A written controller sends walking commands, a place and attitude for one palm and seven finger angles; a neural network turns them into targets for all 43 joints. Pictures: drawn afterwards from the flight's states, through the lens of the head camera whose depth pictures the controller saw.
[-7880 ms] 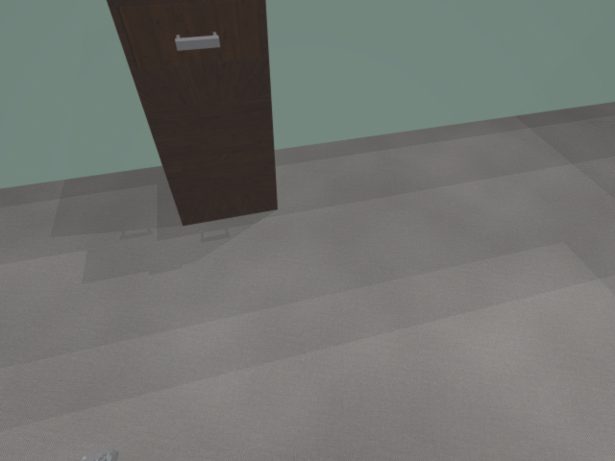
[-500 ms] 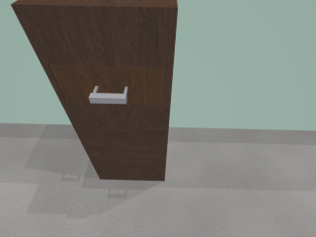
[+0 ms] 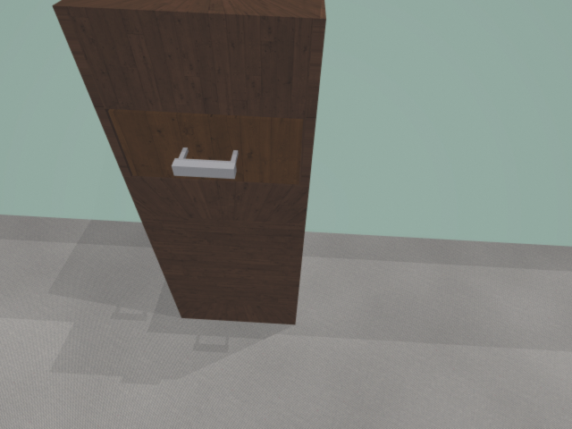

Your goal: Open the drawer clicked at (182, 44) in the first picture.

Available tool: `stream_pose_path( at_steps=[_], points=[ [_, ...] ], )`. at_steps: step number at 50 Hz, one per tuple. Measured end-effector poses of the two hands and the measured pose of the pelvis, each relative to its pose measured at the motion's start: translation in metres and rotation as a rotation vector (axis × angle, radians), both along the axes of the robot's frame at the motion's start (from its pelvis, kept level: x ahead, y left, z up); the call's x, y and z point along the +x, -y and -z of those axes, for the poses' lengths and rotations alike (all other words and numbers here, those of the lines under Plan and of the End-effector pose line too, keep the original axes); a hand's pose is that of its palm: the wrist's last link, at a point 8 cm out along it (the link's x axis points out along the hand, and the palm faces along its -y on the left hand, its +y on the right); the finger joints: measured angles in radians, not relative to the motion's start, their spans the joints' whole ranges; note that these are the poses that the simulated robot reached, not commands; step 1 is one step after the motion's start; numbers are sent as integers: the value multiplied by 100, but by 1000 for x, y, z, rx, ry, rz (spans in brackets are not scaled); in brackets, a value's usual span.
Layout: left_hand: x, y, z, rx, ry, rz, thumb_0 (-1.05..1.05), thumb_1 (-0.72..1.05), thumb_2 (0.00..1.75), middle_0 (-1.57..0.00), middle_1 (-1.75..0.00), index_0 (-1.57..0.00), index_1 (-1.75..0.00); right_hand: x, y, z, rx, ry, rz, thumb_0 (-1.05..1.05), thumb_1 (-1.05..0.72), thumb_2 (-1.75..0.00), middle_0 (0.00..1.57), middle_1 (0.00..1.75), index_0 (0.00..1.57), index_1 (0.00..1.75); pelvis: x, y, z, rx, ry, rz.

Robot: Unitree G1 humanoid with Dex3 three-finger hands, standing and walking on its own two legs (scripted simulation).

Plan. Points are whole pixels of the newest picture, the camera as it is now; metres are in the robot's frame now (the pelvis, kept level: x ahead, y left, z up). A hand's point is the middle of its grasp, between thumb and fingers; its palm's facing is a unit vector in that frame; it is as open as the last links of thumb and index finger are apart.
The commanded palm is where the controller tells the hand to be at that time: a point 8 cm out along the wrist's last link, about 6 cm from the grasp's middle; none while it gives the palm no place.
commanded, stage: look again from close up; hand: left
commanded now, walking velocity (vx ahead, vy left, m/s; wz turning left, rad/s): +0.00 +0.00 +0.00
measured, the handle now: (207, 161) +0.61 +0.20 +0.02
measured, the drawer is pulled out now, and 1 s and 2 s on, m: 0.00 0.00 0.00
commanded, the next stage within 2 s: shuffle to correct the standing spot in 0.56 s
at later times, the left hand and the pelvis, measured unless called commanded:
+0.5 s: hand out of the picture +0.01 +0.19 -0.18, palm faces +0.05 -0.98 -0.20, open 7.4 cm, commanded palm none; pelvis +0.01 +0.02 -0.01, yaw +1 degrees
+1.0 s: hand out of the picture +0.02 +0.15 -0.18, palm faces +0.05 -0.99 -0.16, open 7.4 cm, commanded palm none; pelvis +0.06 +0.00 -0.01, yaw +0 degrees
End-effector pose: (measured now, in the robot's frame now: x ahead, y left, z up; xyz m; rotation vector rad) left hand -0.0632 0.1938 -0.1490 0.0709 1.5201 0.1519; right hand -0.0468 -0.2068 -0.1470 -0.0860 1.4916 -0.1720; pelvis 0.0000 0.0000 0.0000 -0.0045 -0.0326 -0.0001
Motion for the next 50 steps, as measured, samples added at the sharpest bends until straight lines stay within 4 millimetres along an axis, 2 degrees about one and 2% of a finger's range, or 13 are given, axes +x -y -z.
stream_pose_path(
  at_steps=[5,9,13,17,24,38,45,50],
  points=[
    [-11,6,1,-12,-15,-3,0,91,90,-20,-30,-20,-30,-3,-6,2,11,-1,-6,0,-91,-90,20,30,20,29,-3,-2,2,-4,-6,-1],
    [-7,-3,8,-8,5,11,0,91,90,-20,-30,-20,-30,8,-10,9,19,44,-32,0,-91,-90,20,30,20,29,-9,-8,10,-20,-14,-13],
    [13,-21,12,21,58,19,0,91,90,-20,-30,-20,-30,23,-17,13,17,115,-39,0,-91,-90,20,30,20,29,-7,-14,14,-13,-15,-20],
    [39,-36,6,55,144,19,0,91,90,-20,-30,-20,-30,35,-18,14,14,132,-64,2,-92,-90,20,30,20,29,-3,-19,12,-5,-13,-21],
    [64,-44,-2,74,191,39,0,91,90,-20,-30,-19,-30,53,-10,9,-5,162,-73,2,-93,-90,20,30,20,30,4,-21,8,5,-17,-12],
    [65,-27,2,27,108,44,0,91,90,-20,-30,-20,-30,66,-1,4,-16,121,-75,1,-91,-90,20,30,20,29,21,-13,5,8,-24,-2],
    [71,-16,4,15,74,31,0,91,90,-20,-30,-20,-30,75,3,9,1,91,-51,0,-91,-90,20,30,20,30,43,-5,9,12,-34,4],
    [81,-9,6,17,55,13,0,91,90,-20,-30,-20,-30,93,8,14,4,88,-44,0,-91,-90,20,30,20,30,64,2,13,3,-45,4]
  ],
)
